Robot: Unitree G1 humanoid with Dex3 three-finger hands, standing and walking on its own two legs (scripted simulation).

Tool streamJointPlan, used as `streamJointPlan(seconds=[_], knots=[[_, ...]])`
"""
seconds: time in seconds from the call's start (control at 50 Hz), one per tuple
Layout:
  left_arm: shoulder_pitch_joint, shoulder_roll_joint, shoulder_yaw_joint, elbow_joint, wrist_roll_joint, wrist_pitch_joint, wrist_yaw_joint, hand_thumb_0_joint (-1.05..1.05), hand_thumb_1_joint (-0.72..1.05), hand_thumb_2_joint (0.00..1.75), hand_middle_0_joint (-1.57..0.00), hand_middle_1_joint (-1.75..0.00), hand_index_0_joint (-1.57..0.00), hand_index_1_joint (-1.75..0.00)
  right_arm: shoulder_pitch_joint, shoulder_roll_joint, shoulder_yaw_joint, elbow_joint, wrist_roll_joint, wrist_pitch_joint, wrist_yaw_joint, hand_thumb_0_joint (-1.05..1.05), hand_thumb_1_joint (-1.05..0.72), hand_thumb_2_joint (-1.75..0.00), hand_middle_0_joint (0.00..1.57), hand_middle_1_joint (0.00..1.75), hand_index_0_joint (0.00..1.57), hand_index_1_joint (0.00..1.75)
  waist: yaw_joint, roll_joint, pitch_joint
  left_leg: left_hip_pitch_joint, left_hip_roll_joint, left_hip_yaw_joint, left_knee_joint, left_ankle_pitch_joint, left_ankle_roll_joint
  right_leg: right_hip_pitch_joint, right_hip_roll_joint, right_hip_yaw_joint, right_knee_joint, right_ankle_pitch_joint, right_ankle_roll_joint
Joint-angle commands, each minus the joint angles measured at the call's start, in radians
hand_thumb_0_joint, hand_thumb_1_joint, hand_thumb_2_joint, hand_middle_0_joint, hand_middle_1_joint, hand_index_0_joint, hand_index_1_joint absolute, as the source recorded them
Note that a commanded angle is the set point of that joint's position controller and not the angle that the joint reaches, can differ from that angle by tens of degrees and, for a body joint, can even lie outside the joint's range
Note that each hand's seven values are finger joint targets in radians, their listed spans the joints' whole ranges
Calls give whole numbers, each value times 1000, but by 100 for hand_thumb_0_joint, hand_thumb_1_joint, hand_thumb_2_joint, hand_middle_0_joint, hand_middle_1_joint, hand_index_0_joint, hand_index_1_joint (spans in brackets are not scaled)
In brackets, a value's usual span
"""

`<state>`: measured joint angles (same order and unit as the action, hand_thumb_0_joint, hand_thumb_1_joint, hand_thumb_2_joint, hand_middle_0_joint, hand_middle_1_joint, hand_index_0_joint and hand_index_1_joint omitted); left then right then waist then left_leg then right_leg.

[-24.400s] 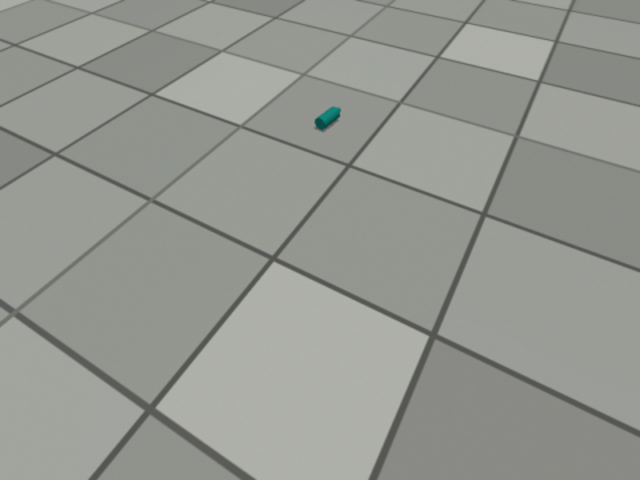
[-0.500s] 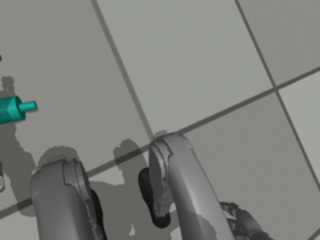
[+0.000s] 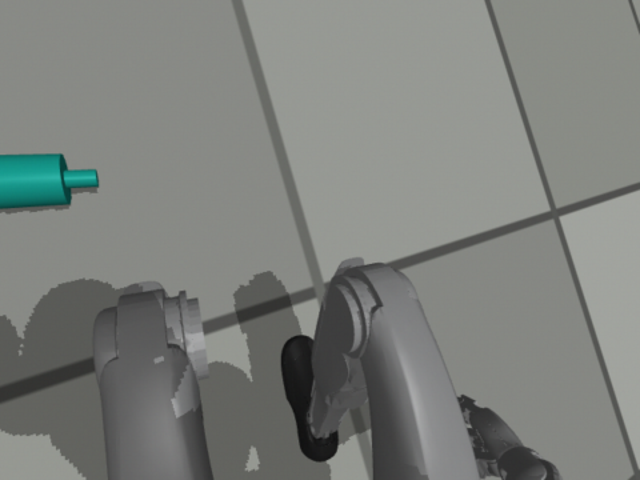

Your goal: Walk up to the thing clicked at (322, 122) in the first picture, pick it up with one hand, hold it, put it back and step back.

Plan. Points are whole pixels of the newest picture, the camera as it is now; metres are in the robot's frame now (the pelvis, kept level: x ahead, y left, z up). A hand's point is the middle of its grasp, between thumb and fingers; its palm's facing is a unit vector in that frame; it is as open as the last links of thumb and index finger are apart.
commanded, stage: approach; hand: left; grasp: from above
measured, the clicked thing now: (22, 181) +0.46 +0.33 -0.28
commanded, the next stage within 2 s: close in in 0.16 s
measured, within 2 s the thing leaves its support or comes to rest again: neither
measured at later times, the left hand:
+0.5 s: hand out of the picture +0.42 +0.32 -0.13, palm faces -0.59 -0.13 -0.80, open 13.7 cm
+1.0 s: hand out of the picture +0.45 +0.34 -0.22, palm faces -0.42 -0.08 -0.91, open 13.8 cm
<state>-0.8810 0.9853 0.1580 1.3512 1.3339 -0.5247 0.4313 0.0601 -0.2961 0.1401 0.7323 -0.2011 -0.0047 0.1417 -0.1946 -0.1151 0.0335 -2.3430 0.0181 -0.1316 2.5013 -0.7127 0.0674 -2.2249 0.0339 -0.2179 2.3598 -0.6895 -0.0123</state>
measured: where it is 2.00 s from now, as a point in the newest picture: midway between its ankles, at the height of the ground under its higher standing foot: (250, 436)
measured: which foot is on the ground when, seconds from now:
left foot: down 0.00-1.00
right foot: down 0.00-1.00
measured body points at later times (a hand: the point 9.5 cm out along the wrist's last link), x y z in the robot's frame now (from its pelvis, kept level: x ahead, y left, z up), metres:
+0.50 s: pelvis -0.01 -0.02 +0.04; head +0.24 +0.07 +0.41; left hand +0.45 +0.33 -0.09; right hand +0.05 -0.28 -0.06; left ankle +0.07 +0.11 -0.28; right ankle +0.10 -0.10 -0.28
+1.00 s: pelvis +0.00 +0.00 -0.01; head +0.26 +0.13 +0.34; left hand +0.47 +0.35 -0.17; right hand +0.09 -0.26 -0.08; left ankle +0.07 +0.11 -0.28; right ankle +0.10 -0.10 -0.28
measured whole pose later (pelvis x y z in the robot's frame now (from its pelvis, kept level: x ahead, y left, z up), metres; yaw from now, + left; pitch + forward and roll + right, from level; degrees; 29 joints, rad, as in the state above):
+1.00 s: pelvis +0.00 +0.00 -0.01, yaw -1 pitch +31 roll -13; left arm -1.09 1.02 0.09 1.71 1.43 -0.31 0.60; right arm 0.07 -0.27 0.23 0.69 -0.22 -0.12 0.18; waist -0.34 -0.12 0.04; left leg -2.39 0.02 -0.15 2.53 -0.72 0.07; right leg -2.27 0.05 -0.23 2.38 -0.68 -0.01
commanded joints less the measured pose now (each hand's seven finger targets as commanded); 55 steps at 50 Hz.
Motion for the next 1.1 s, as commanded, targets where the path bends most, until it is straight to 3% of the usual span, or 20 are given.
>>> streamJointPlan(seconds=[0.0, 0.04, 0.08, 0.16, 0.2, 0.24, 0.28, 0.36, 0.42, 0.52, 0.54, 0.6, 0.7, 0.76, 0.78, 0.84, 0.9, 0.96, 1.02, 1.08], knots=[[-444, 134, -53, -184, 10, 89, 109, 0, -48, 91, -6, -102, -10, -98, 207, -299, -137, 23, 19, -13, -6, 0, -90, -89, 20, 30, 20, 30, -88, 715, -730, 887, 27, -124, -389, 352, -102, -15, 23, -30, -143, 236, -26], [-486, 87, -96, -203, 15, 162, 103, 0, -47, 92, -6, -102, -10, -98, 209, -294, -154, 21, 37, -15, -5, 0, -90, -89, 20, 30, 20, 30, -79, 742, -760, 920, 27, -123, -416, 349, -105, -31, 16, -22, -158, 226, -27], [-488, 35, -124, -213, -13, 236, 85, 0, -46, 92, -6, -104, -11, -99, 217, -279, -163, 11, 54, -20, 0, 0, -90, -89, 20, 30, 20, 30, -63, 734, -780, 907, 21, -102, -446, 326, -101, 17, 9, -3, -189, 231, -30], [-421, 43, -115, -102, -53, 361, 4, 0, -46, 92, -6, -103, -10, -99, 251, -272, -170, -19, 79, -8, 2, 0, -89, -89, 20, 30, 20, 30, -35, 608, -776, 837, 10, -83, -462, 365, -84, 125, 11, 29, -252, 276, -24], [-387, 43, -130, -55, -67, 400, -61, 0, -45, 91, -6, -107, -11, -102, 253, -256, -154, -54, 90, 6, 6, 0, -90, -89, 20, 30, 20, 30, -41, 490, -731, 697, -2, -33, -445, 310, -51, 219, 21, 56, -302, 289, -25], [-342, 18, -147, -4, -95, 413, -122, 0, -45, 90, -5, -111, -11, -104, 242, -235, -129, -78, 102, 13, 4, 0, -90, -89, 20, 30, 20, 30, -51, 372, -672, 546, -22, 25, -423, 252, -16, 324, 34, 82, -346, 291, -24], [-316, 48, -133, 11, -126, 404, -178, 0, -46, 90, -4, -112, -11, -105, 241, -225, -114, -104, 113, 10, -1, 0, -90, -90, 20, 30, 20, 30, -53, 252, -671, 439, -35, 59, -406, 211, 13, 435, 42, 105, -387, 269, -13], [-311, 116, -116, 22, -175, 330, -233, 0, -46, 89, -4, -114, -12, -107, 235, -226, -74, -101, 117, 4, -12, 0, -90, -90, 20, 30, 20, 30, -68, 160, -613, 327, -42, 72, -355, 160, 23, 481, 36, 140, -405, 201, 1], [-341, 172, -87, 12, -191, 213, -210, 0, -49, 92, -5, -112, -11, -107, 225, -221, -44, -102, 103, 6, -21, 0, -90, -90, 20, 30, 20, 30, -72, 155, -631, 305, -38, 70, -314, 137, 14, 489, 39, 148, -393, 152, 2], [-399, 329, 8, -14, -87, 48, -89, 0, -46, 91, -4, -111, -9, -106, 230, -242, -19, -79, 61, 17, -32, 0, -90, -90, 20, 30, 20, 30, -47, 367, -719, 431, -31, 73, -294, 172, -21, 477, 56, 147, -333, 144, -23], [-400, 338, 20, -5, -67, 34, -59, 0, -45, 90, -4, -112, -10, -105, 233, -248, -19, -76, 49, 20, -33, 0, -90, -90, 20, 30, 20, 30, -40, 413, -718, 478, -28, 73, -296, 175, -25, 441, 55, 137, -327, 148, -29], [-385, 274, -9, 85, -16, 7, 24, 0, -46, 90, -4, -109, -9, -104, 224, -272, -8, -52, 22, 21, -35, 0, -90, -90, 20, 30, 20, 30, -90, 426, -639, 523, -16, 43, -294, 158, -25, 320, 54, 72, -303, 138, -27], [-458, 270, -25, 118, 58, 42, 138, 0, -45, 89, -3, -105, -9, -100, 231, -296, -21, -19, -16, -7, -34, 0, -89, -89, 20, 30, 20, 30, -117, 531, -665, 652, 6, -13, -302, 192, -48, 189, 48, 3, -223, 160, -34], [-477, 234, -55, 150, 69, 83, 185, 0, -45, 89, -3, -105, -9, -99, 232, -304, -25, 0, -31, -39, -21, 0, -89, -89, 20, 30, 20, 30, -149, 541, -658, 657, 13, -35, -283, 204, -56, 158, 44, -15, -188, 185, -29], [-486, 242, -52, 148, 68, 100, 199, 0, -45, 90, -4, -104, -9, -99, 223, -308, -28, 14, -29, -47, -16, 0, -89, -89, 20, 30, 20, 30, -135, 553, -660, 647, 14, -39, -285, 213, -60, 145, 45, -18, -184, 195, -28], [-477, 250, -57, 235, 89, 156, 222, 0, -46, 90, -4, -102, -8, -98, 230, -313, -21, 7, -29, -75, -2, 0, -89, -89, 20, 30, 20, 30, -156, 564, -613, 636, 20, -57, -280, 253, -66, 124, 41, -26, -156, 244, -25], [-478, 221, -77, 268, 90, 210, 215, 0, -44, 89, -4, -103, -9, -98, 226, -315, -13, -2, -24, -106, 22, 0, -89, -89, 20, 30, 20, 30, -175, 568, -543, 597, 20, -55, -275, 234, -68, 104, 41, -26, -147, 244, -24], [-502, 311, -24, 209, 71, 246, 204, 0, -45, 90, -4, -103, -9, -98, 223, -331, -11, -47, -15, -127, 35, 0, -89, -89, 20, 30, 20, 30, -151, 606, -595, 604, 18, -51, -276, 272, -69, 165, 40, -19, -146, 283, -25], [-390, 329, 30, 258, 52, 279, 171, 0, -47, 90, -4, -103, -8, -98, 246, -340, -14, -69, -11, -135, 47, 0, -89, -90, 20, 30, 20, 30, -152, 574, -587, 586, 17, -43, -265, 315, -64, 207, 39, -13, -140, 305, -22], [-332, 338, 45, 245, 3, 292, 121, 0, -48, 90, -4, -104, -8, -100, 245, -315, 4, -79, -2, -135, 50, 0, -90, -90, 20, 30, 20, 30, -139, 542, -597, 551, 11, -23, -234, 331, -48, 268, 47, -5, -165, 322, -22]])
